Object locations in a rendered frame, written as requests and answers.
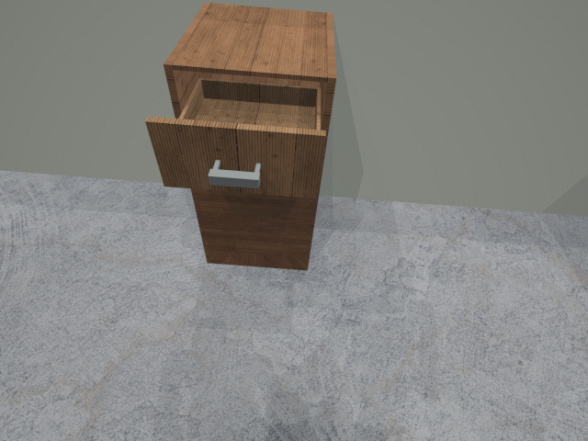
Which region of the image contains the cabinet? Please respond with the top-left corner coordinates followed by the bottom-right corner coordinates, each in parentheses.
top-left (164, 3), bottom-right (336, 271)

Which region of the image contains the handle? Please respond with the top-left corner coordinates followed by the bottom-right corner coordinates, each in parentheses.
top-left (208, 160), bottom-right (261, 188)

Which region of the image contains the drawer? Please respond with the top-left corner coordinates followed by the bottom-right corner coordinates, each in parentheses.
top-left (145, 78), bottom-right (326, 198)

